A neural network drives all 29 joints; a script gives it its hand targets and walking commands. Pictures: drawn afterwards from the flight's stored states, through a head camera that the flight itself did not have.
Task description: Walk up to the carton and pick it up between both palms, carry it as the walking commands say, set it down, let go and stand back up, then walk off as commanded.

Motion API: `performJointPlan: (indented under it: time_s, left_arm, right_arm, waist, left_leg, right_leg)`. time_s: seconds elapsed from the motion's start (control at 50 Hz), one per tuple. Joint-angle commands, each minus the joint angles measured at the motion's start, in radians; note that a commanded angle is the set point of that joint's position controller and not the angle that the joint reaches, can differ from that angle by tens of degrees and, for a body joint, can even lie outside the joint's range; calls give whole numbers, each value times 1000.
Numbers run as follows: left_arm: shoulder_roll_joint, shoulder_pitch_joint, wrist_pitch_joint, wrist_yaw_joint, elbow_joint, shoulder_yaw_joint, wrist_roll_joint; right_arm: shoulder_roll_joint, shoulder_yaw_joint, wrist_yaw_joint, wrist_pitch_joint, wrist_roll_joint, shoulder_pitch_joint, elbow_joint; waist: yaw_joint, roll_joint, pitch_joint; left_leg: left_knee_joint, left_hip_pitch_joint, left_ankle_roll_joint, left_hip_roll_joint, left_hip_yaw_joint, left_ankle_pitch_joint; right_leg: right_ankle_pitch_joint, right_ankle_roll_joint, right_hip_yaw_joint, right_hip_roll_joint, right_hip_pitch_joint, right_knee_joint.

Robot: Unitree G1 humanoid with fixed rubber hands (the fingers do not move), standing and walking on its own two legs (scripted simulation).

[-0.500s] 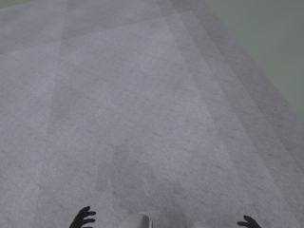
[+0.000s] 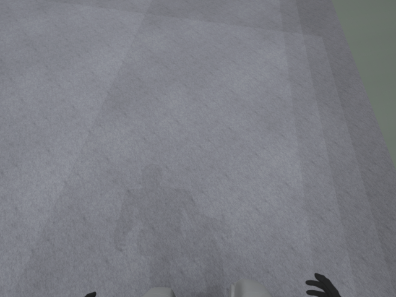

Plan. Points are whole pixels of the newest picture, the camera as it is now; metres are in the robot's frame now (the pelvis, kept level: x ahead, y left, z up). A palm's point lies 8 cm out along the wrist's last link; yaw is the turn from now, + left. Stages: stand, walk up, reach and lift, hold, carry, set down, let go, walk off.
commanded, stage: walk up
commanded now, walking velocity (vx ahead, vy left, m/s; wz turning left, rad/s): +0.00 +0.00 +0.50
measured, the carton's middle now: out of the picture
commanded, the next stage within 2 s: none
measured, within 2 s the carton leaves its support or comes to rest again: neither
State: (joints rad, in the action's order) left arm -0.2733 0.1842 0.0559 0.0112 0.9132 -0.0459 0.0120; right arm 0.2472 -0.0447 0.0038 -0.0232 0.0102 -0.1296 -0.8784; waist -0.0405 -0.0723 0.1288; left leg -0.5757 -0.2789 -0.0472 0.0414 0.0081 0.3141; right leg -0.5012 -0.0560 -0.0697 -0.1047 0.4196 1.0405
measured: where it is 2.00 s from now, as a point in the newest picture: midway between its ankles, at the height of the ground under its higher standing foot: outside the picture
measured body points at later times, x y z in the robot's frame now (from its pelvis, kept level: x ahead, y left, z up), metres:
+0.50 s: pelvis +0.01 -0.03 +0.01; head +0.06 -0.07 +0.45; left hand +0.06 +0.24 -0.10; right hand +0.12 -0.28 -0.16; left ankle -0.05 +0.10 -0.65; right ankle +0.02 -0.12 -0.73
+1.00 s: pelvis +0.03 +0.02 +0.00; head +0.08 +0.07 +0.45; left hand -0.01 +0.29 -0.15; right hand +0.23 -0.16 -0.13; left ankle -0.04 +0.11 -0.73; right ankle +0.08 -0.11 -0.68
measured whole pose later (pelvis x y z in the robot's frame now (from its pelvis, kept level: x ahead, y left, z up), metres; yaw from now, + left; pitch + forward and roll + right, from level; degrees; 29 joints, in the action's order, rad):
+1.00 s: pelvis +0.03 +0.02 +0.00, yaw +31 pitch +2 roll -1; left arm -0.25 0.11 0.05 0.02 0.93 -0.05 0.00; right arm 0.22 -0.05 0.02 -0.01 0.01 -0.15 -0.93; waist 0.01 -0.03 0.12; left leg -0.55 -0.27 -0.02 0.03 -0.04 0.31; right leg -0.48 -0.07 -0.06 -0.08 0.44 0.97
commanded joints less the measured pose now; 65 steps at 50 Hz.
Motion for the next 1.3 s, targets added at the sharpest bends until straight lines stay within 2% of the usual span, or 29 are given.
performJointPlan:
  time_s: [0.0,0.06,0.14,0.2,0.22,0.24,0.26,0.28,0.32,0.38,0.4,0.54,0.64,0.66,0.7,0.74,0.82,0.9,0.96,1.04,1.06,1.08,1.1,1.12,1.14,1.22,1.24,1.26,1.28]
  left_arm:
    - [-77,-83,-3,2,-89,-1,5]
    - [-54,-101,-10,11,-124,-3,3]
    - [-56,-73,-14,18,-97,1,-10]
    - [-56,5,-28,25,-81,-3,-18]
    - [-93,59,-39,31,-68,-12,-8]
    - [-182,119,-39,28,-51,-33,7]
    - [-209,95,-42,30,-47,-25,17]
    - [-201,77,-36,28,-58,-20,14]
    - [-138,-61,-33,28,-80,-16,6]
    - [-115,-64,-50,28,-95,-14,-2]
    - [-120,-36,-51,26,-96,-19,-4]
    - [-143,34,-63,14,-62,-38,1]
    - [-178,-8,-37,6,-53,-45,7]
    - [-167,-9,-30,-4,-53,-47,8]
    - [-54,-17,-48,-7,-127,-22,-12]
    - [-65,-71,-39,5,-110,-14,-13]
    - [-89,-10,-32,-3,-40,-7,0]
    - [-58,-52,-17,12,-53,-16,-17]
    - [-47,-106,-16,17,-110,-20,-19]
    - [-47,-28,-26,18,-88,-7,-8]
    - [-44,52,-37,23,-61,-10,-4]
    - [-121,122,-49,33,-33,-29,9]
    - [-215,180,-45,36,-20,-44,14]
    - [-207,143,-36,30,-20,-43,8]
    - [-180,59,-38,33,-46,-46,11]
    - [-135,-43,-56,35,-46,-33,4]
    - [-218,257,-37,75,46,-64,-11]
    - [-209,291,-39,73,52,-63,-19]
    - [-175,195,-63,59,63,-55,-13]
  right_arm:
    - [197,-56,19,-1,-8,-97,33]
    - [198,-47,18,5,-3,-136,-4]
    - [209,-48,13,-6,-1,-96,-20]
    - [210,-47,14,-11,-11,-63,-5]
    - [177,-35,13,-7,-11,-50,6]
    - [128,-20,7,1,-9,-46,36]
    - [92,-17,12,-6,3,-22,48]
    - [126,-21,18,-7,20,-19,45]
    - [145,-35,2,-36,8,-60,16]
    - [129,-34,-23,-45,4,-48,12]
    - [121,-30,-31,-45,-9,-39,28]
    - [99,-14,-39,-20,-1,7,30]
    - [87,-2,-31,-20,2,-39,14]
    - [103,-7,-22,-8,1,-93,-11]
    - [317,-71,-3,17,17,-188,-48]
    - [246,-60,11,16,-5,-219,-61]
    - [153,-51,40,21,-12,-67,-37]
    - [172,-61,30,16,4,-114,-22]
    - [160,-53,27,11,7,-119,0]
    - [172,-58,21,2,0,-71,-33]
    - [175,-50,26,-2,-7,-86,-23]
    - [130,-43,25,2,-17,-69,-17]
    - [64,-23,27,-1,1,-16,26]
    - [96,-26,31,-12,1,13,40]
    - [115,-31,15,-15,2,15,22]
    - [86,-42,-33,-43,9,-8,7]
    - [141,-41,-93,-66,43,69,83]
    - [128,-42,-112,-65,47,25,71]
    - [103,-37,-114,-51,41,29,73]
  waist:
    - [86,265,-200]
    - [100,209,-201]
    - [86,227,-176]
    - [22,164,-177]
    - [6,143,-221]
    - [-18,-109,-243]
    - [-14,-216,-180]
    - [-19,-124,-184]
    - [60,-113,-54]
    - [53,-93,-88]
    - [40,-162,-86]
    - [29,-118,-150]
    - [61,-144,-152]
    - [87,-77,-151]
    - [117,428,-210]
    - [112,253,-231]
    - [66,261,-235]
    - [83,352,-218]
    - [97,271,-234]
    - [43,266,-208]
    - [20,171,-228]
    - [-20,-29,-241]
    - [-67,-216,-256]
    - [-57,-178,-238]
    - [-35,-134,-186]
    - [25,-152,-91]
    - [-20,56,-146]
    - [-5,-14,-131]
    - [7,-151,-92]
  left_leg:
    - [188,185,-124,-289,-261,-735]
    - [163,233,-144,-272,-310,-808]
    - [244,86,-125,-244,-380,-574]
    - [177,-9,-40,-185,-366,-461]
    - [103,-55,6,-125,-325,-374]
    - [-65,-226,60,0,-214,-141]
    - [-300,-323,87,57,-82,258]
    - [-458,-284,89,-17,-55,308]
    - [-557,-243,103,-53,-67,223]
    - [-544,-256,118,-65,-23,77]
    - [-543,-258,129,-76,-5,80]
    - [-241,-179,112,-75,52,117]
    - [-33,-24,83,-71,97,77]
    - [130,70,71,-76,71,-46]
    - [240,352,-104,-456,-525,-815]
    - [126,413,-182,-437,-390,-1036]
    - [124,346,-107,-294,-188,-864]
    - [75,230,-136,-274,-208,-991]
    - [84,276,-141,-267,-278,-1035]
    - [120,128,-85,-202,-266,-716]
    - [31,70,-48,-181,-274,-633]
    - [-101,-87,20,-77,-212,-420]
    - [-307,-288,71,51,-93,205]
    - [-485,-299,73,1,-79,364]
    - [-570,-302,72,-35,-65,330]
    - [-599,-305,113,-73,-31,109]
    - [-707,-471,127,-69,-150,44]
    - [-692,-527,116,-83,-182,-7]
    - [-613,-515,111,-120,-158,-56]
  right_leg:
    - [57,-25,19,-7,63,-45]
    - [34,-23,19,31,48,-169]
    - [60,-16,28,62,-100,-309]
    - [217,-2,27,63,-311,-587]
    - [323,24,89,-16,-439,-659]
    - [462,84,281,-204,-573,-710]
    - [712,168,383,-374,-492,-729]
    - [759,246,308,-409,-408,-700]
    - [516,211,218,-288,-195,-758]
    - [399,181,123,-237,-251,-829]
    - [346,185,131,-242,-256,-849]
    - [795,175,5,-235,-391,-678]
    - [626,185,-15,-257,-257,-600]
    - [537,134,-48,-227,-206,-527]
    - [-98,-13,-118,72,185,-50]
    - [-121,-9,4,11,220,91]
    - [43,-29,34,-20,189,45]
    - [15,-11,18,16,55,-69]
    - [17,-15,17,51,33,-183]
    - [143,-4,-3,82,-193,-464]
    - [250,7,-13,58,-311,-607]
    - [540,44,125,-95,-492,-658]
    - [882,156,341,-341,-576,-701]
    - [941,234,340,-403,-498,-650]
    - [875,281,304,-403,-416,-644]
    - [493,167,111,-264,-222,-752]
    - [118,71,427,-374,-440,-819]
    - [-38,10,426,-356,-480,-839]
    - [-49,22,305,-314,-448,-832]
